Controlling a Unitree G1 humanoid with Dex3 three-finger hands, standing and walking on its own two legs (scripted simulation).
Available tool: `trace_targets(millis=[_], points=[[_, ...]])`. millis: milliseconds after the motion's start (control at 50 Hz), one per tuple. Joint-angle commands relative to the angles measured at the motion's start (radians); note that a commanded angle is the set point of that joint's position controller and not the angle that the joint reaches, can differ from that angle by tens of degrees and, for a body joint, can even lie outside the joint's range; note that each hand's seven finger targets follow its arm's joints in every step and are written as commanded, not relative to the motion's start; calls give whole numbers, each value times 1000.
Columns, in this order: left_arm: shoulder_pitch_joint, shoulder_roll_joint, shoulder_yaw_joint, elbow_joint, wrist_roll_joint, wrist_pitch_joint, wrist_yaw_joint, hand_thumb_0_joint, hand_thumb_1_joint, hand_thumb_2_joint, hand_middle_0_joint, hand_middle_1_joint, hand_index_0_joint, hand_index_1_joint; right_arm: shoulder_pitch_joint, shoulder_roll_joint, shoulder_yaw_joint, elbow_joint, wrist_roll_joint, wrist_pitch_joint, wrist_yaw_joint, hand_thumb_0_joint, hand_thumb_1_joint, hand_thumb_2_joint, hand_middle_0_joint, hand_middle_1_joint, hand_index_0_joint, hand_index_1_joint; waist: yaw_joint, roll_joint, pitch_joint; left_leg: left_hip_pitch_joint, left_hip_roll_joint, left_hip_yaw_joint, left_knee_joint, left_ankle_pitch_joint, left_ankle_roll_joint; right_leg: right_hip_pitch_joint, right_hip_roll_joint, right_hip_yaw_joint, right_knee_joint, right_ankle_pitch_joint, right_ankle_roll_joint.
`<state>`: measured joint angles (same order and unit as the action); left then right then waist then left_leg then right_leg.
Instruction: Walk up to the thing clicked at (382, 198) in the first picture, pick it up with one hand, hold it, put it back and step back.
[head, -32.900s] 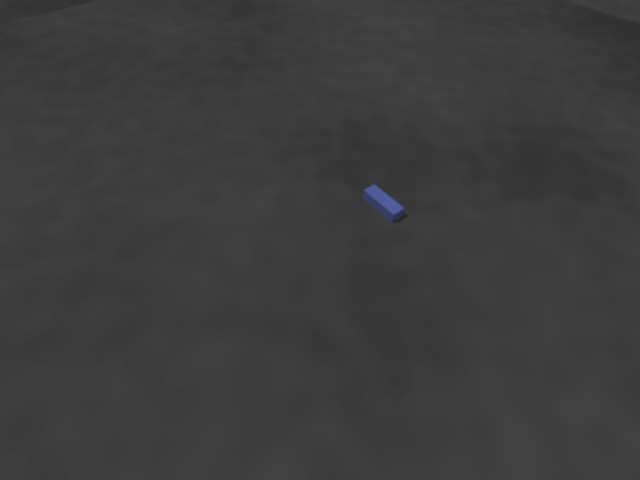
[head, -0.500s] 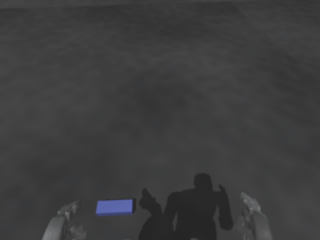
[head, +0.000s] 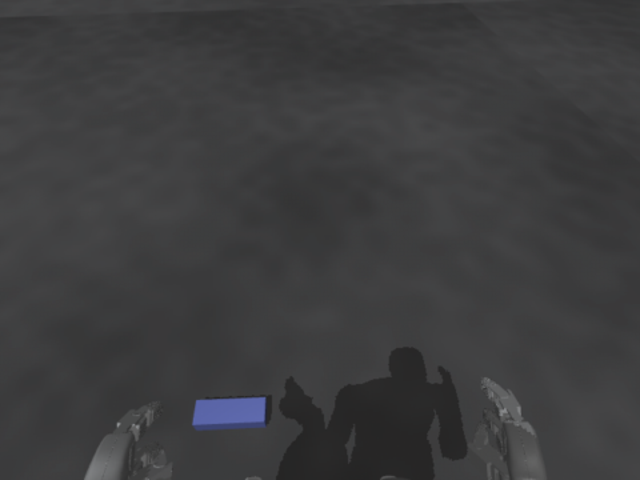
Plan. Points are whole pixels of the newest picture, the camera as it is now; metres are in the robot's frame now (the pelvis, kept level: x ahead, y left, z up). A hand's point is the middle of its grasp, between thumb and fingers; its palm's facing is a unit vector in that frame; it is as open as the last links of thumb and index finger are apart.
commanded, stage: home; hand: left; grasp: from above
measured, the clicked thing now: (231, 413) +0.42 +0.23 -0.69
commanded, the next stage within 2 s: stand in 0.84 s
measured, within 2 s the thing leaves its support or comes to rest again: neither
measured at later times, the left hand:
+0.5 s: hand (173, 459) +0.18 +0.17 -0.04, palm faces +0.05 -0.98 -0.21, open 7.4 cm
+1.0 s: hand (168, 458) +0.18 +0.19 -0.06, palm faces +0.02 -0.96 -0.28, open 7.4 cm
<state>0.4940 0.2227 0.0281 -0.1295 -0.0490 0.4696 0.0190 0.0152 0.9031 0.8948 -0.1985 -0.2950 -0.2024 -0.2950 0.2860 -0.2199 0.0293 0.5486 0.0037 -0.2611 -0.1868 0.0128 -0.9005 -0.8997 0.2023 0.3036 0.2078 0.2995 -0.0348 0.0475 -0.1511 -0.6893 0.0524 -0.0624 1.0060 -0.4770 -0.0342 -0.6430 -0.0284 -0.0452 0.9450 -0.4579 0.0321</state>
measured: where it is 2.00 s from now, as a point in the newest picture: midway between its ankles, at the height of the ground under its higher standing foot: outside the picture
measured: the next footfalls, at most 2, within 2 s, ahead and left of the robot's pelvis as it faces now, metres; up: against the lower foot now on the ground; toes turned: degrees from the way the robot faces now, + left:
none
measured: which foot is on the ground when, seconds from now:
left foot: down 0.00-1.00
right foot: down 0.00-1.00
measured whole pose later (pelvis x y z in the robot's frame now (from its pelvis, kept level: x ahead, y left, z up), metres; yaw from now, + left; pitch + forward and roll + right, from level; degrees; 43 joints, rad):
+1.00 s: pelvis +0.01 +0.00 +0.00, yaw +0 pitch +6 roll -1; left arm 0.37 0.25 0.00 0.09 0.01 0.28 0.04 0.01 0.90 0.89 -0.20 -0.29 -0.20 -0.29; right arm 0.23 -0.24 0.01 0.65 -0.07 -0.17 -0.13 0.01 -0.90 -0.90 0.20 0.30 0.21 0.30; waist 0.00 0.02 -0.06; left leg -0.60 0.04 -0.05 0.97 -0.48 -0.03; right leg -0.57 -0.04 -0.03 0.94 -0.48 0.03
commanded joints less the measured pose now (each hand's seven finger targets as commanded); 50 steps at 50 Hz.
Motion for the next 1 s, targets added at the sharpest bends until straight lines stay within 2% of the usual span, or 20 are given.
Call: trace_targets(millis=[0, 100, 160, 220, 280, 360, 380, 420, 460, 540, 560, 700, 740, 800, 860, 900, 920, 940, 960, 980], points=[[-26, 100, 61, -191, 4, -54, 5, 0, 900, 900, -200, -299, -200, -299, -76, -120, -51, -162, 2, -57, -16, 0, -899, -900, 200, 300, 200, 300, -3, 2, -82, 88, -45, 25, -174, 150, 39, 32, 46, -34, -155, 125, -27], [-9, 86, 56, -167, 2, -53, 4, 0, 900, 899, -200, -298, -200, -299, -72, -118, -52, -156, 0, -57, -17, 0, -899, -900, 200, 300, 200, 300, -7, -16, -70, 84, -48, 35, -156, 173, 42, 32, 42, -29, -159, 150, -23], [-29, 116, 78, -202, 2, -59, 5, 0, 900, 899, -200, -298, -200, -298, -68, -117, -53, -150, -1, -56, -15, 0, -899, -900, 200, 300, 200, 300, 1, -13, -74, 75, -48, 35, -156, 171, 41, 40, 43, -29, -154, 149, -23], [-6, 94, 59, -179, 1, -57, 3, 0, 900, 899, -200, -298, -200, -298, -68, -115, -52, -151, -1, -52, -16, 0, -899, -900, 200, 300, 200, 300, -2, -27, -72, 78, -51, 38, -150, 175, 43, 42, 41, -27, -161, 156, -21], [-36, 121, 81, -235, 3, -62, 6, 0, 900, 899, -200, -298, -200, -298, -65, -121, -59, -151, 0, -49, -15, 0, -899, -900, 200, 300, 200, 300, 1, 3, -100, 97, -47, 37, -152, 205, 39, 47, 43, -27, -146, 178, -26], [-20, 112, 67, -211, 5, -61, 8, 0, 900, 899, -200, -298, -200, -298, -67, -122, -58, -157, -1, -47, -15, 0, -899, -900, 200, 300, 200, 300, -3, -8, -87, 97, -45, 34, -148, 230, 39, 44, 44, -29, -140, 201, -25], [9, 77, 43, -167, 0, -56, 3, 0, 900, 899, -200, -298, -200, -298, -62, -118, -55, -150, -1, -45, -12, 0, -899, -900, 200, 300, 200, 300, -7, -11, -89, 97, -46, 31, -150, 227, 39, 44, 45, -30, -141, 199, -25], [-45, 130, 93, -254, -2, -64, 9, 0, 900, 899, -200, -298, -200, -298, -66, -125, -63, -157, -1, -45, -14, 0, -899, -900, 200, 300, 200, 300, 3, -1, -112, 104, -45, 33, -145, 241, 38, 59, 44, -29, -140, 211, -25], [6, 85, 51, -159, 3, -56, 2, 0, 900, 899, -200, -298, -200, -298, -65, -118, -57, -154, -1, -43, -11, 0, -899, -900, 200, 300, 200, 300, -8, -19, -83, 89, -46, 32, -142, 241, 40, 45, 44, -30, -141, 215, -23], [-42, 133, 88, -232, 4, -65, 10, 0, 900, 899, -200, -298, -200, -298, -65, -121, -61, -156, 0, -38, -12, 0, -899, -900, 200, 300, 200, 300, 2, -9, -84, 85, -47, 36, -144, 220, 39, 47, 41, -28, -147, 197, -23], [-10, 101, 60, -184, 2, -60, 6, 0, 900, 899, -200, -298, -200, -298, -61, -118, -57, -155, 0, -38, -10, 0, -899, -900, 200, 300, 200, 300, -9, -22, -74, 85, -48, 36, -145, 209, 41, 40, 42, -28, -149, 189, -21], [-17, 118, 73, -226, 4, -56, 9, 0, 900, 899, -200, -297, -200, -298, -61, -120, -62, -161, 1, -33, -10, 0, -899, -900, 200, 300, 200, 300, 0, -2, -105, 105, -45, 35, -136, 264, 38, 54, 41, -27, -137, 236, -24], [2, 85, 50, -173, 0, -53, 6, 0, 900, 899, -200, -298, -200, -298, -61, -118, -57, -158, 1, -34, -9, 0, -899, -900, 200, 300, 200, 300, -9, -25, -83, 87, -47, 33, -138, 236, 41, 44, 42, -29, -141, 214, -21], [-22, 121, 85, -229, 2, -63, 9, 0, 900, 899, -200, -298, -200, -298, -64, -118, -62, -162, 1, -33, -10, 0, -899, -900, 200, 300, 200, 300, 4, -1, -103, 93, -44, 30, -144, 223, 37, 49, 44, -32, -137, 195, -25], [5, 90, 56, -193, 3, -57, 8, 0, 900, 899, -200, -298, -200, -298, -61, -121, -62, -167, 0, -33, -10, 0, -899, -900, 200, 300, 200, 300, -12, -17, -100, 97, -46, 33, -137, 241, 40, 49, 42, -29, -136, 220, -23], [-22, 118, 74, -232, 3, -61, 10, 0, 900, 899, -200, -297, -200, -298, -60, -121, -63, -164, 1, -31, -9, 0, -899, -900, 200, 300, 200, 300, -2, 9, -106, 98, -45, 33, -141, 239, 37, 47, 41, -28, -134, 212, -27], [-312, 190, 63, 118, 116, -270, 52, 0, 900, 899, -200, -298, -200, -299, -116, -239, -93, 94, -116, 76, 50, 0, -900, -900, 200, 300, 200, 300, 69, -45, 132, 128, 2, -13, -232, 454, 89, 220, -26, 19, -149, 210, -56], [-193, 204, 82, 319, 124, -338, 47, 0, 900, 900, -200, -300, -200, -301, -132, -245, -108, 104, -115, 120, 82, 0, -900, -900, 200, 300, 200, 300, 81, -105, 55, 174, -11, 25, -213, 440, 103, 263, -41, 85, -202, 213, -95], [-181, 214, 76, 363, 119, -368, 39, 0, 900, 900, -200, -300, -200, -301, -128, -255, -113, 68, -122, 144, 98, 0, -900, -900, 200, 300, 200, 300, 60, -106, 58, 200, -16, 3, -221, 388, 105, 210, -36, 111, -213, 215, -115], [-190, 227, 66, 410, 121, -393, 36, 0, 900, 900, -200, -300, -200, -301, -137, -259, -117, 78, -108, 155, 115, 0, -900, -900, 200, 300, 200, 300, 64, -86, 27, 240, -27, -5, -223, 366, 103, 252, -49, 119, -210, 232, -114]])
